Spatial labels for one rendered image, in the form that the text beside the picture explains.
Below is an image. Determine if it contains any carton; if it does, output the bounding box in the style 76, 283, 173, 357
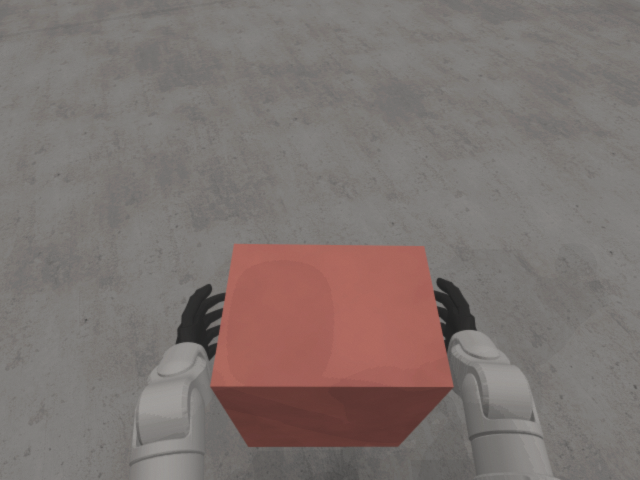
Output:
210, 244, 454, 447

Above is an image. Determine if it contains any right robot hand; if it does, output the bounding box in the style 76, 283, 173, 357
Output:
434, 278, 477, 352

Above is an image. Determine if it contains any left robot hand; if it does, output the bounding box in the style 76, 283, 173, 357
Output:
175, 284, 226, 361

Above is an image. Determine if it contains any robot left forearm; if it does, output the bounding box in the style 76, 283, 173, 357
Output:
129, 342, 213, 480

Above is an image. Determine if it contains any robot right forearm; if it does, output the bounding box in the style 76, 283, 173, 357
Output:
447, 330, 560, 480

